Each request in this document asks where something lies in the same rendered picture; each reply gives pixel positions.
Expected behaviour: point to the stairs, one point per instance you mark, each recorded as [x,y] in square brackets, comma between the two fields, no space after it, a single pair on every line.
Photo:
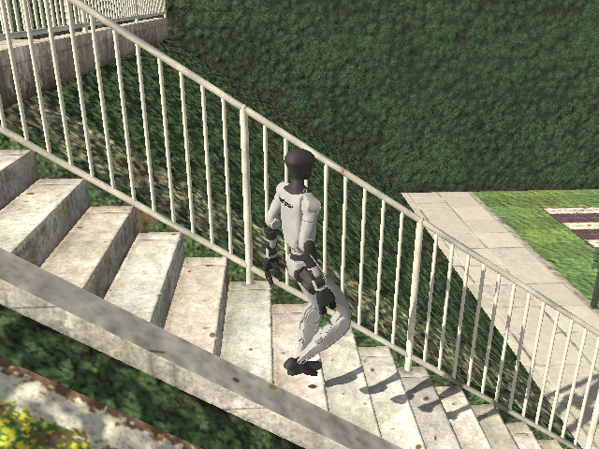
[49,223]

